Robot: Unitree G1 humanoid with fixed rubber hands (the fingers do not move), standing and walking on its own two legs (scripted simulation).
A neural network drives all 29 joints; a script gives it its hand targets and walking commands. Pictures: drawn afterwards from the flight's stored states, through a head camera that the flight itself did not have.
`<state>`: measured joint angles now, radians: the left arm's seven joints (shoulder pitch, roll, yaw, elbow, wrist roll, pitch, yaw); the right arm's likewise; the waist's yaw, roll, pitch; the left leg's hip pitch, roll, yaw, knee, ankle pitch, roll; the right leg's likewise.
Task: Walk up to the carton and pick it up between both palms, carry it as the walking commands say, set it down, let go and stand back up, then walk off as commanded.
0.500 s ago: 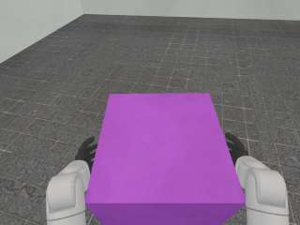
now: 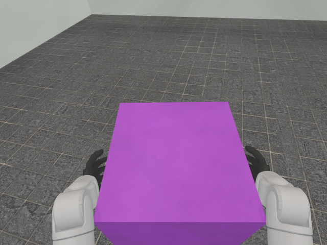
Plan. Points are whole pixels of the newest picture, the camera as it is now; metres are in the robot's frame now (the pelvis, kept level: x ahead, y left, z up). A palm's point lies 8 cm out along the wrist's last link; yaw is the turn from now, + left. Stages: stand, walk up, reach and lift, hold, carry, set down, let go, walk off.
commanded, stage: carry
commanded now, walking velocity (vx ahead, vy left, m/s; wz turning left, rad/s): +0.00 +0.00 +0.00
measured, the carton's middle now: (174, 176) +0.29 +0.00 +0.01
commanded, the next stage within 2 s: none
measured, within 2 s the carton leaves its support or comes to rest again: neither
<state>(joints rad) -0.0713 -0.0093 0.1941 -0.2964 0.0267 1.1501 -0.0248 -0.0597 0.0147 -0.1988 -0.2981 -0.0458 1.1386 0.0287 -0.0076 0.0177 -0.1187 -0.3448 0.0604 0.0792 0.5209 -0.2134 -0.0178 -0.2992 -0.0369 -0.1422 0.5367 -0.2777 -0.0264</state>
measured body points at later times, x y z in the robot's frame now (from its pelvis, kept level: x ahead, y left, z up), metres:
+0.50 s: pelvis -0.02 +0.00 -0.02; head -0.03 +0.00 +0.43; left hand +0.25 +0.17 +0.06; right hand +0.22 -0.21 +0.05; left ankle +0.03 +0.13 -0.73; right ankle +0.00 -0.10 -0.73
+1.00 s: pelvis -0.13 +0.04 -0.01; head -0.12 +0.04 +0.44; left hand +0.18 +0.13 +0.06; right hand +0.04 -0.23 +0.07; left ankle -0.12 +0.15 -0.74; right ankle -0.03 -0.09 -0.71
